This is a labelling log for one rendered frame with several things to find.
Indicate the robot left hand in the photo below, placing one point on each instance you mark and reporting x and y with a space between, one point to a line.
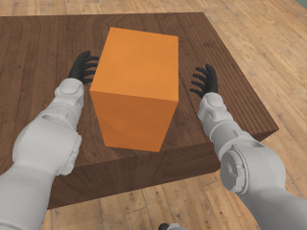
77 71

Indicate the right robot forearm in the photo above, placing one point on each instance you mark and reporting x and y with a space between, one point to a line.
222 130

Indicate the robot right hand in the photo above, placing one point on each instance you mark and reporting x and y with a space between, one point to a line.
210 81

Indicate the left robot forearm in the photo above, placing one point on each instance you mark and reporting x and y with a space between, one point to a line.
65 110

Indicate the robot left upper arm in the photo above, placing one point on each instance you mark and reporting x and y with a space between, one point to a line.
49 150

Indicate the pedestal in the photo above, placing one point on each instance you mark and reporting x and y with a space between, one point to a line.
37 53

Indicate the robot right upper arm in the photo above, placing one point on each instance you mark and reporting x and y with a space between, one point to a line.
257 176

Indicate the carton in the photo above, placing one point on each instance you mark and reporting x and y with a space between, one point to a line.
135 88

